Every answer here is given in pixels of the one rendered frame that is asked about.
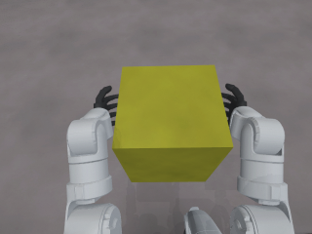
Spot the robot right hand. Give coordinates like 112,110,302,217
221,83,247,127

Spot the right robot forearm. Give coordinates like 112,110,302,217
229,106,294,234

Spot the robot right shin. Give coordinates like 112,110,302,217
189,207,199,211

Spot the right robot thigh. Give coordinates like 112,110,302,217
183,210,222,234

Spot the left robot forearm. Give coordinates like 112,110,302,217
63,107,114,234

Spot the robot left upper arm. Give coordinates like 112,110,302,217
64,203,122,234

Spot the carton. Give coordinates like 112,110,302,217
112,64,234,182

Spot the robot right upper arm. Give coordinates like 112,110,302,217
229,205,294,234

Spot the robot left hand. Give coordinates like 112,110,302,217
94,86,119,126

